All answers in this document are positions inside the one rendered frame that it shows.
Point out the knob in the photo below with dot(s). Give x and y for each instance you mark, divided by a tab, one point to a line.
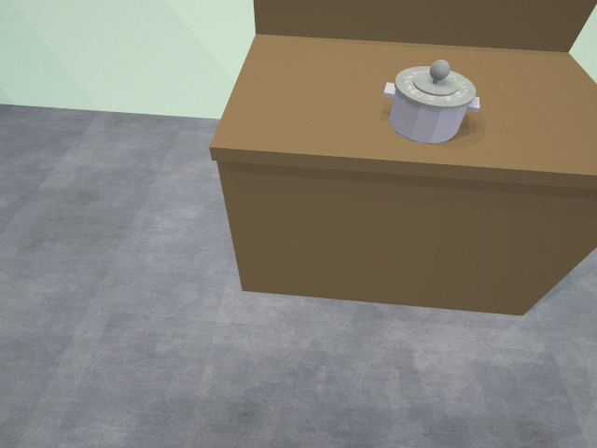
439	70

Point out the table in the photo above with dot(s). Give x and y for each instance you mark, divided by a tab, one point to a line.
324	199

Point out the pot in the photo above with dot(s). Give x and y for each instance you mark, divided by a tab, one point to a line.
423	124

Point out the lid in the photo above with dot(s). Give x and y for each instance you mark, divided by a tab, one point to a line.
416	85

